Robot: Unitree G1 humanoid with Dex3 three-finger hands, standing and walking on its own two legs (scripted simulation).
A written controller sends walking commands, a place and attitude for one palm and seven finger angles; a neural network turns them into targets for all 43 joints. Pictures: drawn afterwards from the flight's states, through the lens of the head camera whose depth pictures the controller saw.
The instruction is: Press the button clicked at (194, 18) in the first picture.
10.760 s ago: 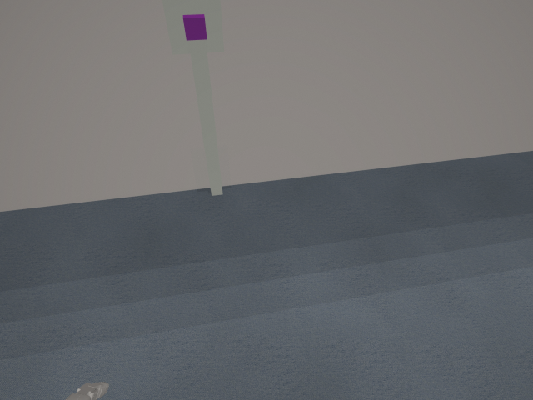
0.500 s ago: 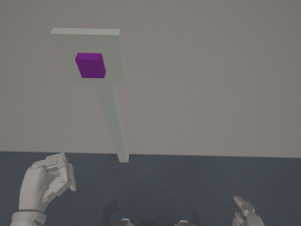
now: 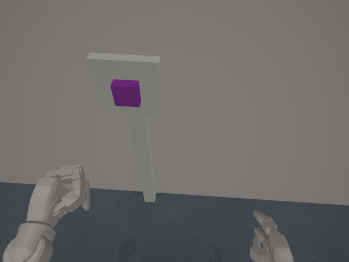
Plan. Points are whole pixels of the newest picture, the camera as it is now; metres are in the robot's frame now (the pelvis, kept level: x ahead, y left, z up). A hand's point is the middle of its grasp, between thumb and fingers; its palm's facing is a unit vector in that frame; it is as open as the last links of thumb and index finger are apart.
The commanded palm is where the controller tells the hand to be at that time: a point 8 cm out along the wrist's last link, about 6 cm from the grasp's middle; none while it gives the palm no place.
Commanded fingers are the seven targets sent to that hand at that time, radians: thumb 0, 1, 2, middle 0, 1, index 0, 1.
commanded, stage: raise the hand and make a fist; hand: left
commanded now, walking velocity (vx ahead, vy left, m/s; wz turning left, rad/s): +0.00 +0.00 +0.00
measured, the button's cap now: (126, 92) +0.51 +0.18 +0.11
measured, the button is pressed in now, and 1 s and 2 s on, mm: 0 0 0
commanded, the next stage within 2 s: aim a knuckle at the button in 0.48 s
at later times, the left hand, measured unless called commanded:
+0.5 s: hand (92, 192) +0.22 +0.18 +0.10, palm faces +0.05 -1.00 -0.07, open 3.1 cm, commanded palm +0.19 +0.23 +0.10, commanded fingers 0.00 0.90 0.90 -1.30 -1.50 -1.30 -1.50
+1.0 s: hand (110, 161) +0.30 +0.17 +0.09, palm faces +0.03 -1.00 -0.03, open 3.1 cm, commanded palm +0.27 +0.22 +0.09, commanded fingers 0.00 0.90 0.90 -1.30 -1.50 -1.30 -1.50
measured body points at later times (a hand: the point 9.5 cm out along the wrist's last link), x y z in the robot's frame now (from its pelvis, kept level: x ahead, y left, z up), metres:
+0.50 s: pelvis -0.01 -0.03 +0.01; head +0.00 -0.04 +0.46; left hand +0.21 +0.23 +0.11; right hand +0.16 -0.26 -0.07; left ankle -0.01 +0.08 -0.71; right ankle +0.00 -0.12 -0.71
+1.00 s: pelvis -0.01 -0.04 +0.01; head +0.02 -0.05 +0.46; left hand +0.29 +0.22 +0.09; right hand +0.14 -0.29 -0.08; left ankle -0.01 +0.08 -0.71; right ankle +0.00 -0.12 -0.71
